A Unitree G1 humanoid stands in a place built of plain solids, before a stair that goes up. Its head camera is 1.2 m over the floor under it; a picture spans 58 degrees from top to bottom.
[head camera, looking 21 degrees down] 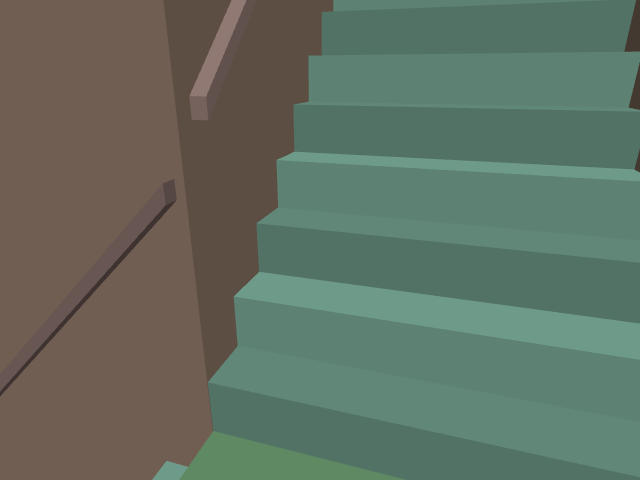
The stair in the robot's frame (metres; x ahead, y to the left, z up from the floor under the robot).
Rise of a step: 0.21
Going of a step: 0.23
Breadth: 1.40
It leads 17 degrees to the right of straight ahead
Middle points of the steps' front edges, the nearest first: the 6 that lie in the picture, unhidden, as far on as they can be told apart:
1.00 -0.28 0.21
1.22 -0.35 0.43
1.43 -0.42 0.64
1.65 -0.48 0.86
1.87 -0.55 1.07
2.08 -0.61 1.28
